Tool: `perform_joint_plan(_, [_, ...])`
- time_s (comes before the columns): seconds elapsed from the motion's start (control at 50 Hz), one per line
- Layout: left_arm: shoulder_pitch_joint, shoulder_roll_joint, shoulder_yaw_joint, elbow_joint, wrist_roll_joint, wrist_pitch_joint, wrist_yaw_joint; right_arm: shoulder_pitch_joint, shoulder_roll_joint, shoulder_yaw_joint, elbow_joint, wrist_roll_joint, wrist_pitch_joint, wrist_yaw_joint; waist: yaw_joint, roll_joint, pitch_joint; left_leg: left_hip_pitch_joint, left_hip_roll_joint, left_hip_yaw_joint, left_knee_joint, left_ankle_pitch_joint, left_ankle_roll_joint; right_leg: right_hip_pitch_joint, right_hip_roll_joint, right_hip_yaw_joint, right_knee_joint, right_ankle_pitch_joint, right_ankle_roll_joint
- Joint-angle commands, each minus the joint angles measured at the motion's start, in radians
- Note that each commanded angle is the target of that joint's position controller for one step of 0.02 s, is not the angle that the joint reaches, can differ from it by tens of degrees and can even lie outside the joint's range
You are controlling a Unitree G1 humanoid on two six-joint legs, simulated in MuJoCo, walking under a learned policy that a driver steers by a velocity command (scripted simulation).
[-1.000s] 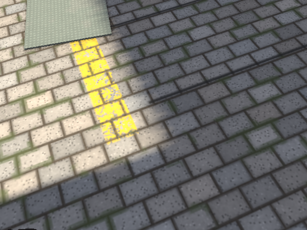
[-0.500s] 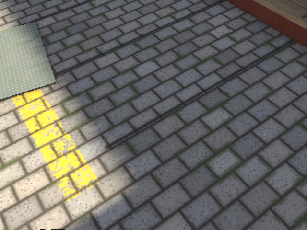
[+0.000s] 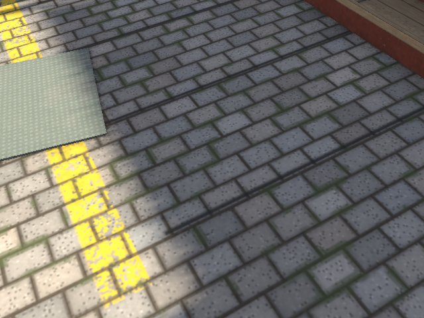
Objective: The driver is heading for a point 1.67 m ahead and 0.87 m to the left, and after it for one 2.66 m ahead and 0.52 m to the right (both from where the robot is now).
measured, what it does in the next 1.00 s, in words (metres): walks ahead, turning left: left foot, then right foot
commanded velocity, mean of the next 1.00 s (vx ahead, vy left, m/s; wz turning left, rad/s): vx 0.71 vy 0.00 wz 0.77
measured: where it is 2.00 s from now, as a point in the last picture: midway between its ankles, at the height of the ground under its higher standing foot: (75, 182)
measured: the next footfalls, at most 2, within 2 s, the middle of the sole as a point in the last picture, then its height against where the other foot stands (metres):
left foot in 0.44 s outside the picture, level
right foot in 0.84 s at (155, 225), level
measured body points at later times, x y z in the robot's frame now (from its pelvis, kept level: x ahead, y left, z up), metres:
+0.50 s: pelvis +0.32 +0.08 -0.04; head +0.36 +0.08 +0.41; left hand +0.21 +0.32 -0.16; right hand +0.58 -0.09 -0.15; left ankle +0.38 +0.12 -0.73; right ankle +0.13 -0.13 -0.59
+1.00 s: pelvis +0.67 +0.21 -0.01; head +0.69 +0.25 +0.44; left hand +0.61 +0.51 -0.10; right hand +0.96 +0.10 -0.11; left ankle +0.52 +0.25 -0.62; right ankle +0.82 +0.23 -0.73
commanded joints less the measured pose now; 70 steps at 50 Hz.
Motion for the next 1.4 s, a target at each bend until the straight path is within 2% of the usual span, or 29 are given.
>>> perform_joint_plan(0.02, [0.25, 0.236, 0.053, -0.007, 0.031, 0.015, 0.034, -0.271, 0.006, 0.011, -0.225, -0.008, -0.025, 0.02, 0.132, -0.228, -0.006, -0.714, 0.003, -0.019, 0.497, 0.001, 0.044, 0.445, -0.478, 0.757, -0.375, -0.675, -0.148])
perform_joint_plan(0.06, [0.137, 0.131, 0.02, -0.021, 0.006, 0.002, 0.027, -0.229, -0.049, -0.004, -0.187, -0.018, -0.017, 0.048, 0.064, -0.119, 0.061, -0.669, 0.06, -0.004, 0.509, 0.152, 0.014, 0.341, -0.362, 0.465, -0.364, -0.457, -0.105])
perform_joint_plan(0.22, [0.249, 0.063, -0.005, 0.077, 0.002, -0.03, 0.016, -0.367, -0.033, 0.007, -0.218, -0.016, 0.024, 0.096, 0.062, -0.115, 0.167, -0.685, 0.065, 0.12, 0.467, 0.378, -0.016, 0.309, -0.238, -0.058, -0.429, 0.071, -0.05])
perform_joint_plan(0.3, [0.292, 0.077, -0.005, 0.126, 0.001, -0.029, 0.031, -0.501, -0.015, 0.033, -0.269, -0.02, 0.017, 0.112, 0.074, -0.098, 0.23, -0.597, 0.05, 0.26, 0.212, 0.373, 0.043, 0.356, -0.227, -0.203, -0.447, 0.357, -0.029])
perform_joint_plan(0.34, [0.285, 0.112, -0.002, 0.135, -0.001, -0.021, 0.039, -0.483, -0.009, 0.041, -0.27, -0.011, 0.016, 0.1, 0.037, -0.117, 0.181, -0.415, -0.029, 0.348, 0.105, 0.33, 0.098, 0.388, -0.222, -0.271, -0.336, 0.949, -0.013])
perform_joint_plan(0.4, [0.231, 0.216, 0.028, 0.121, 0.006, 0.023, 0.054, -0.123, -0.098, 0.003, -0.18, 0.0, 0.008, 0.065, -0.165, -0.204, -0.039, -0.018, -0.135, 0.336, 0.093, 0.16, 0.17, 0.404, -0.289, -0.251, 0.15, 1.443, -0.041])
perform_joint_plan(0.42, [0.189, 0.222, 0.031, 0.099, 0.005, 0.03, 0.045, 0.097, -0.157, -0.031, -0.11, -0.003, -0.002, 0.045, -0.257, -0.176, -0.137, 0.276, -0.149, 0.256, -0.001, 0.14, 0.204, 0.244, -0.283, -0.226, 0.454, 1.269, -0.053])
perform_joint_plan(0.44, [0.187, 0.135, 0.016, 0.09, 0.014, 0.023, 0.025, 0.096, -0.213, -0.059, -0.08, 0.001, 0.004, 0.019, -0.2, -0.034, -0.122, 0.482, -0.035, 0.053, -0.035, 0.018, 0.222, -0.064, -0.148, -0.199, 0.781, 0.336, -0.037])
perform_joint_plan(0.46, [0.169, 0.043, -0.009, -0.03, -0.005, 0.0, 0.01, -0.001, -0.324, -0.079, -0.115, -0.023, 0.023, 0.018, -0.081, 0.184, -0.169, 0.677, 0.191, -0.543, -0.241, -0.107, 0.382, -0.496, 0.039, -0.086, 1.134, -0.224, 0.024])
perform_joint_plan(0.48, [0.021, 0.112, -0.005, -0.09, -0.002, -0.03, 0.009, 0.045, -0.305, -0.083, -0.133, -0.013, 0.029, 0.016, -0.152, 0.006, -0.206, 0.67, 0.225, -0.686, -0.395, -0.155, 0.384, -0.598, 0.003, 0.104, 1.136, -0.104, 0.009])
perform_joint_plan(0.56, [0.071, 0.089, -0.026, -0.066, 0.032, -0.012, 0.012, -0.069, -0.162, -0.039, -0.105, -0.003, -0.023, -0.012, 0.043, -0.143, 0.07, 0.13, 0.103, -0.38, -0.473, 0.155, 0.293, -0.403, -0.129, 0.12, 0.845, -0.069, 0.036])
perform_joint_plan(0.66, [-0.124, 0.035, -0.054, -0.162, 0.023, 0.026, -0.003, -0.046, -0.167, -0.031, -0.095, 0.015, -0.056, -0.007, 0.039, -0.105, 0.165, -0.138, -0.036, -0.168, -0.43, 0.859, 0.22, -0.266, -0.095, 0.01, 0.434, 0.101, 0.086])
perform_joint_plan(0.7, [-0.16, 0.015, -0.068, -0.166, 0.009, 0.022, -0.009, 0.004, -0.17, -0.039, -0.075, 0.022, -0.04, -0.004, -0.01, -0.039, 0.092, -0.099, -0.094, -0.119, -0.348, 0.983, 0.136, -0.147, -0.012, -0.024, 0.242, 0.297, 0.048])
perform_joint_plan(0.72, [-0.308, 0.012, -0.053, -0.222, -0.024, -0.032, 0.006, 0.045, -0.092, -0.027, -0.092, 0.093, -0.042, -0.031, -0.08, -0.108, 0.076, -0.109, -0.089, -0.194, -0.339, 0.79, 0.094, -0.108, 0.062, 0.014, 0.08, 0.356, 0.056])
perform_joint_plan(0.8, [-0.17, 0.123, 0.006, -0.199, -0.036, -0.063, 0.03, 0.049, -0.159, -0.041, -0.068, 0.043, -0.027, -0.063, 0.005, 0.09, -0.08, 0.14, -0.057, -0.234, -0.111, 0.836, 0.005, 0.11, 0.095, 0.045, -0.095, 0.58, 0.016])
perform_joint_plan(0.84, [0.162, 0.172, 0.019, -0.125, -0.011, -0.054, 0.032, -0.041, -0.05, -0.005, -0.136, 0.015, -0.021, -0.054, 0.163, 0.032, -0.299, -0.017, -0.128, -0.137, 0.422, 0.403, -0.094, 0.552, -0.152, 0.204, 0.016, 0.981, -0.077])
perform_joint_plan(0.86, [0.176, 0.163, 0.0, -0.116, 0.034, -0.049, 0.013, 0.193, 0.027, 0.02, -0.133, 0.017, -0.02, -0.04, 0.041, -0.317, -0.476, -0.242, -0.254, -0.164, 0.806, -0.358, -0.126, 0.792, -0.462, 0.61, 0.083, 1.355, -0.286])
perform_joint_plan(0.88, [0.153, 0.144, 0.005, -0.133, 0.014, -0.034, 0.001, 0.278, -0.08, 0.011, -0.1, 0.025, -0.013, -0.023, 0.045, -0.262, -0.558, -0.289, -0.182, -0.229, 0.936, -0.291, -0.141, 0.788, -0.484, 0.722, 0.07, 1.187, -0.351])
perform_joint_plan(0.9, [0.026, 0.15, 0.016, -0.145, -0.016, -0.018, 0.002, 0.196, -0.121, 0.003, -0.123, 0.066, 0.003, -0.019, 0.022, -0.232, -0.456, -0.407, -0.109, -0.177, 0.963, -0.182, -0.143, 0.692, -0.473, 0.715, -0.019, 0.649, -0.372])
perform_joint_plan(0.92, [-0.055, 0.076, -0.006, -0.167, -0.019, 0.002, 0.012, 0.044, -0.145, 0.0, -0.143, 0.049, 0.02, -0.033, 0.042, -0.074, -0.303, -0.396, -0.059, -0.07, 0.877, -0.084, -0.148, 0.46, -0.368, 0.614, -0.122, 0.39, -0.315])
perform_joint_plan(0.98, [-0.144, 0.051, -0.032, -0.125, -0.006, 0.008, 0.006, -0.017, -0.082, 0.009, -0.181, 0.03, 0.051, -0.043, -0.048, -0.061, -0.023, -0.235, -0.017, -0.02, 0.622, -0.026, -0.13, -0.016, -0.197, 0.345, -0.232, 0.372, -0.23])
perform_joint_plan(1.08, [-0.105, 0.093, -0.008, -0.041, -0.02, 0.009, -0.004, -0.06, -0.01, 0.043, -0.18, 0.011, 0.019, -0.047, -0.03, -0.146, -0.146, -0.045, 0.013, 0.042, 0.155, 0.118, -0.135, 0.015, -0.186, 0.194, -0.201, 0.738, -0.258])
perform_joint_plan(1.14, [-0.082, 0.193, 0.024, -0.042, -0.059, 0.041, -0.003, -0.12, -0.084, 0.024, -0.205, 0.03, 0.028, -0.027, -0.001, -0.199, -0.11, -0.023, 0.004, 0.089, 0.076, 0.099, -0.081, -0.06, -0.219, 0.316, -0.345, -0.213, -0.242])
perform_joint_plan(1.22, [-0.078, 0.168, 0.018, -0.034, -0.079, 0.05, 0.011, -0.075, -0.074, 0.017, -0.166, 0.017, -0.005, -0.012, -0.056, -0.169, -0.02, 0.151, -0.019, 0.157, -0.122, 0.107, 0.007, -0.211, -0.203, 0.308, -0.343, -0.43, -0.162])
perform_joint_plan(1.26, [-0.141, 0.054, -0.014, -0.071, -0.067, 0.043, 0.01, 0.098, -0.09, 0.01, -0.106, 0.013, -0.028, -0.021, -0.13, 0.007, 0.003, 0.357, 0.131, -0.058, -0.342, -0.082, 0.082, -0.435, -0.077, 0.153, 0.01, -0.35, -0.061])
perform_joint_plan(1.28, [-0.101, -0.043, -0.036, -0.098, -0.008, 0.056, -0.013, 0.092, -0.176, 0.003, -0.134, -0.054, -0.025, -0.008, -0.109, 0.315, 0.03, 0.417, 0.348, -0.482, -0.569, -0.489, 0.141, -0.661, 0.068, -0.018, 0.302, -0.286, -0.02])
perform_joint_plan(1.3, [-0.173, 0.07, -0.006, -0.114, 0.026, 0.059, -0.016, 0.043, -0.171, -0.01, -0.145, -0.048, -0.029, -0.016, -0.105, 0.117, 0.138, 0.293, 0.373, -0.552, -0.607, -0.489, 0.184, -0.728, 0.009, 0.106, 0.394, -0.127, -0.024])
perform_joint_plan(1.32, [-0.162, 0.093, 0.006, -0.116, 0.013, 0.058, -0.027, -0.008, -0.148, -0.005, -0.146, -0.029, -0.033, -0.014, -0.055, 0.058, 0.138, 0.265, 0.323, -0.456, -0.582, -0.372, 0.161, -0.698, -0.016, 0.135, 0.406, -0.021, -0.017])
perform_joint_plan(1.4, [-0.08, 0.105, 0.014, -0.07, 0.011, 0.069, -0.057, -0.011, -0.113, 0.004, -0.129, -0.002, -0.072, -0.003, -0.014, 0.073, 0.057, 0.202, 0.192, -0.187, -0.609, -0.1, 0.113, -0.498, -0.037, 0.056, 0.424, 0.122, 0.032])
Keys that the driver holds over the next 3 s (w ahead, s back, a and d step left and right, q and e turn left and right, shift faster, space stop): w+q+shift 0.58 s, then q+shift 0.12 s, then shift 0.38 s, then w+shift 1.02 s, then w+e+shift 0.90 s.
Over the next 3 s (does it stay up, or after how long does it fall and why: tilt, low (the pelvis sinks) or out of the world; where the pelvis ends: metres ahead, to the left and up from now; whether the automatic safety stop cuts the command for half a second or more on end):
stays up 1.78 1.17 -0.01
